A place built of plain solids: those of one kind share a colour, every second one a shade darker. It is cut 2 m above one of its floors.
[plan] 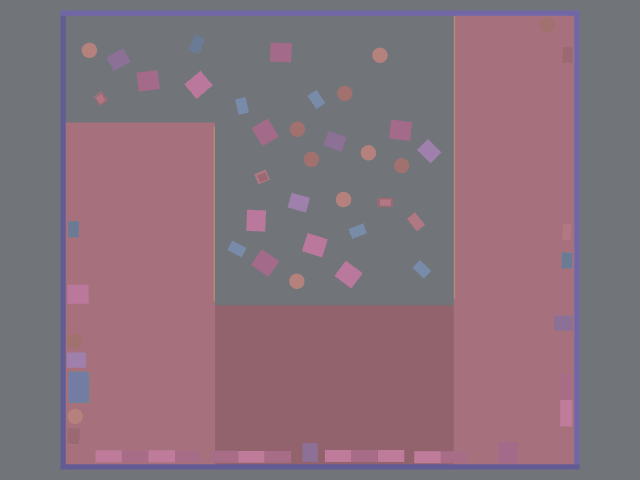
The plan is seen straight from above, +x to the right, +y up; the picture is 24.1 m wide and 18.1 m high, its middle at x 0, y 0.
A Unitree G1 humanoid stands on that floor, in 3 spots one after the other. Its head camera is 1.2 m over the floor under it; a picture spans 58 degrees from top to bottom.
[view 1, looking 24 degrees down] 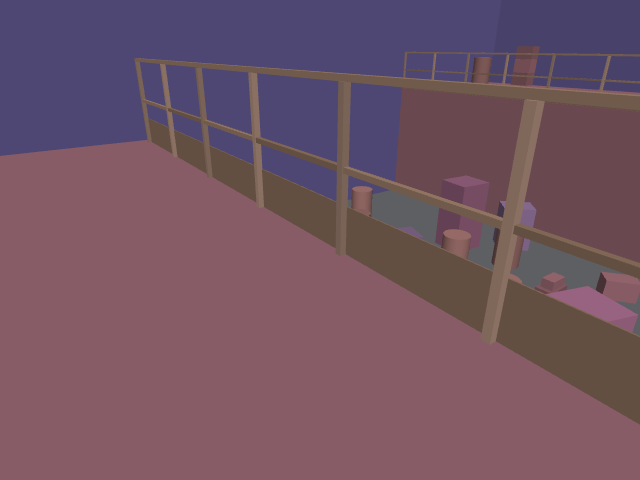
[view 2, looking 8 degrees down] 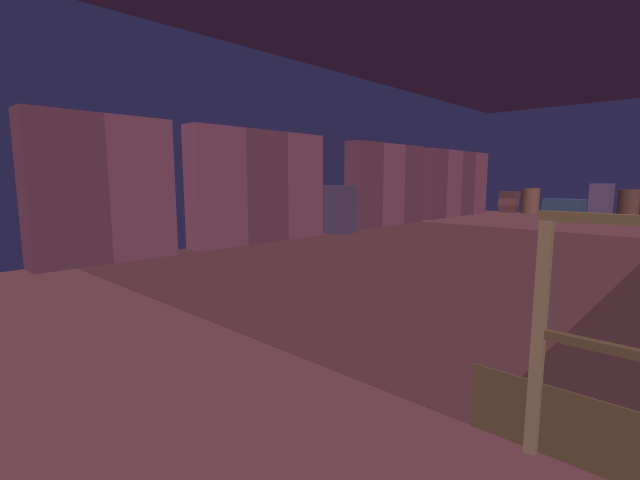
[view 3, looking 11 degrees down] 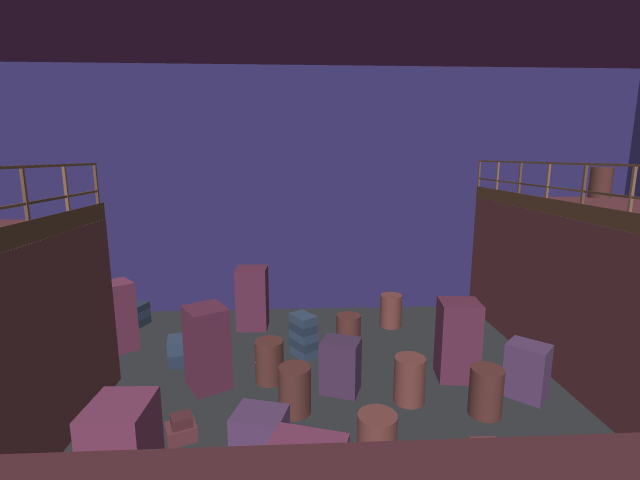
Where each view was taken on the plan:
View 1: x -5.52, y -2.04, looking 55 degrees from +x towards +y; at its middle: floor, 2.95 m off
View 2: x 7.00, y -1.65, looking -137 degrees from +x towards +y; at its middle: floor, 8.62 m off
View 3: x -0.24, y -4.10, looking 87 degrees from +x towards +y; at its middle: wall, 12.81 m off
